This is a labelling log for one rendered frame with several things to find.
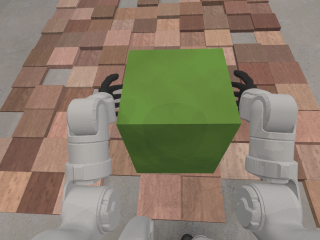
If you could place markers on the right robot forearm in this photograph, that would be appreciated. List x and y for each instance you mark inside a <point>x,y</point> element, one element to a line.
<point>272,122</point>

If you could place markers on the robot left thigh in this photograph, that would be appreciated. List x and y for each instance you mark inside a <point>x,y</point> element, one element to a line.
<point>138,228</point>

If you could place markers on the carton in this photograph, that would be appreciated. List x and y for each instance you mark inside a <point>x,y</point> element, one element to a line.
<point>177,111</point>

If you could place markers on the robot left hand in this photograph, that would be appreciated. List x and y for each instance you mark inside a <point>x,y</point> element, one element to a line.
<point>105,87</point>

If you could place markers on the robot right hand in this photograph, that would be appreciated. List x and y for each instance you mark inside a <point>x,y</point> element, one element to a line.
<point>247,80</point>

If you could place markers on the right robot upper arm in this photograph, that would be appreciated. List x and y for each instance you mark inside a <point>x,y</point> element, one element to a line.
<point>271,212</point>

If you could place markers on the left robot upper arm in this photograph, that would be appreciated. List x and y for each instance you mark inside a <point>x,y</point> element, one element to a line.
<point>88,213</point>

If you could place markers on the left robot forearm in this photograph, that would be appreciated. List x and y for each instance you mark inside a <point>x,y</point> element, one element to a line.
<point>88,121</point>

